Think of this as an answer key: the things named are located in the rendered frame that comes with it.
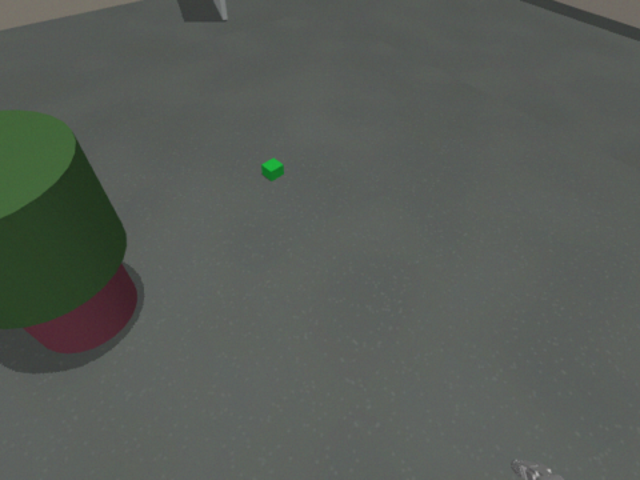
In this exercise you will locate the potted plant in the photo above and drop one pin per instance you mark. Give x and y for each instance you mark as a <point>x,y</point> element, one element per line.
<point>61,242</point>

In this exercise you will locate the small box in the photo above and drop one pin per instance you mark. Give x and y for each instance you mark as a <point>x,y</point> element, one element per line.
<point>272,169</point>

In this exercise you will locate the right robot hand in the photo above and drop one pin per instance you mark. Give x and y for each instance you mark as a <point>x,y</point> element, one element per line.
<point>533,471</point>

